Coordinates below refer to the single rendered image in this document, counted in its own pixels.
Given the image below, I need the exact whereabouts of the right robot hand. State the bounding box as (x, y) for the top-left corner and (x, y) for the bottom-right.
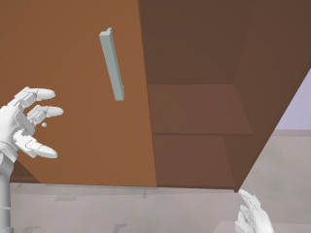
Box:
(235, 189), (274, 233)

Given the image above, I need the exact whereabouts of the handle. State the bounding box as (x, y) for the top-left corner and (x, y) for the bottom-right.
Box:
(99, 27), (124, 101)

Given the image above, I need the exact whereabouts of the left robot forearm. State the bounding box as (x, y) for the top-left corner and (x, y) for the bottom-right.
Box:
(0, 141), (18, 233)

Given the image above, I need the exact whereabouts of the wardrobe door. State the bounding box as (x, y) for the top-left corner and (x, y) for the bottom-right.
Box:
(0, 0), (157, 187)
(11, 160), (35, 178)

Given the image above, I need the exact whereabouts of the left robot hand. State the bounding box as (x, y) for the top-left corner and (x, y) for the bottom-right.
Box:
(0, 86), (64, 158)

